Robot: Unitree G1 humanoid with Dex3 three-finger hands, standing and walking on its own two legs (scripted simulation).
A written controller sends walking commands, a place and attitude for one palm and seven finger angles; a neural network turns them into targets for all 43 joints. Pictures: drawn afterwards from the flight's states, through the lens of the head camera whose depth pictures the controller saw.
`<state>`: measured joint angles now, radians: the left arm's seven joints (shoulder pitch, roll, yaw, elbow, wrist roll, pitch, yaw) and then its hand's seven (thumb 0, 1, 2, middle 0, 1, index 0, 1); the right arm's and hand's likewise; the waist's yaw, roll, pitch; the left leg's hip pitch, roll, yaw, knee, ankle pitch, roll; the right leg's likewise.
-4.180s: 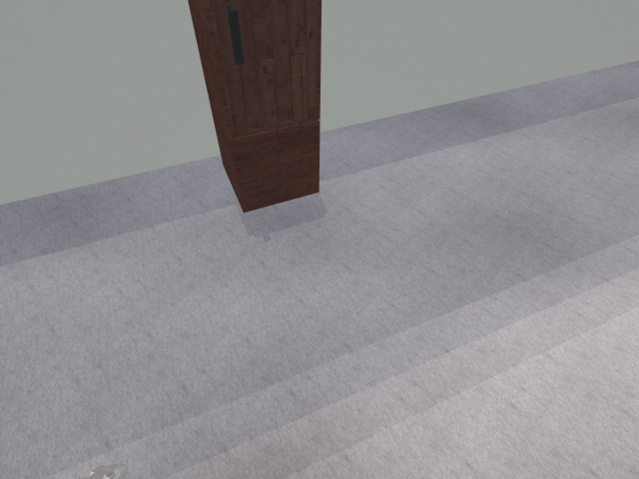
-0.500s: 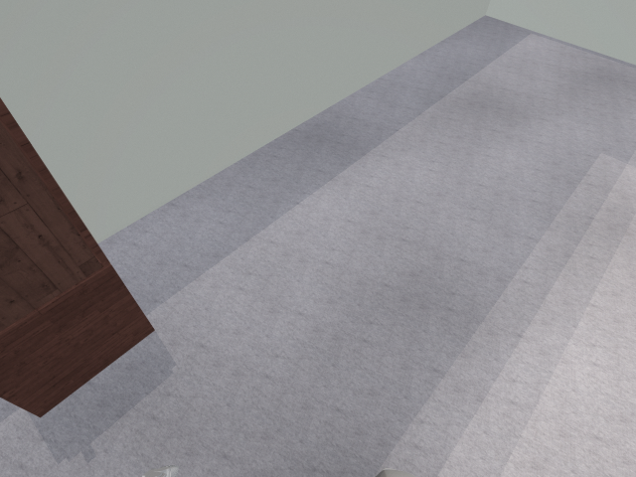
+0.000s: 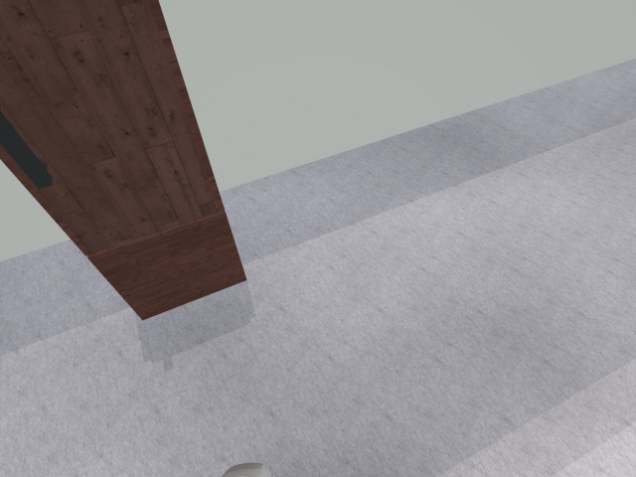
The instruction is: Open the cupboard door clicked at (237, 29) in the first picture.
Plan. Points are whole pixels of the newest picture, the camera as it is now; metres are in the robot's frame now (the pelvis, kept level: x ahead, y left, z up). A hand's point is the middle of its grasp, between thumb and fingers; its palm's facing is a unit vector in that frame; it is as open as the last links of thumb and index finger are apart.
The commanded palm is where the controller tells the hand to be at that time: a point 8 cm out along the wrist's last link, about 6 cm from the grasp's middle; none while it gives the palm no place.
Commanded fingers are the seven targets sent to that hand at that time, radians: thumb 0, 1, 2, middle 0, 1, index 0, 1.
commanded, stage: turn to face it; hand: left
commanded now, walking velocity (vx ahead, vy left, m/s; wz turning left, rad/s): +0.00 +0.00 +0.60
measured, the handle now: (20, 145) +0.61 +0.60 +0.02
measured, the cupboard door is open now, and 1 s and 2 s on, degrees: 0 0 0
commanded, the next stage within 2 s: take the last steps up to it in 0.66 s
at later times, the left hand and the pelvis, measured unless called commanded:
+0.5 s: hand out of the picture +0.03 +0.20 -0.14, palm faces +0.32 -0.89 -0.32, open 7.4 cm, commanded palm none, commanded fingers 0.00 0.90 0.90 -0.20 -0.30 -0.20 -0.30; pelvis +0.00 -0.03 -0.01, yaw +17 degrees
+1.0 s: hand out of the picture -0.11 +0.19 -0.17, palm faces +0.47 -0.86 -0.21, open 7.4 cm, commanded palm none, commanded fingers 0.00 0.90 0.90 -0.20 -0.30 -0.20 -0.30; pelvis -0.02 +0.01 +0.01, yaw +25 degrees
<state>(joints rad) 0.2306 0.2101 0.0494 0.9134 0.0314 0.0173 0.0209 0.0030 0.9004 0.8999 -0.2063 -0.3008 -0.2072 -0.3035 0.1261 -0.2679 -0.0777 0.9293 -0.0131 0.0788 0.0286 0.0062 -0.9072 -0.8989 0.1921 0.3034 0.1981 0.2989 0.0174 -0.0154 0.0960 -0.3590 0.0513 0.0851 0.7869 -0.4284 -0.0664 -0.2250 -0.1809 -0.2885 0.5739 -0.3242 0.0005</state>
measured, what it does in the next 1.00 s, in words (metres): steps on the spot, turning left: left foot, then right foot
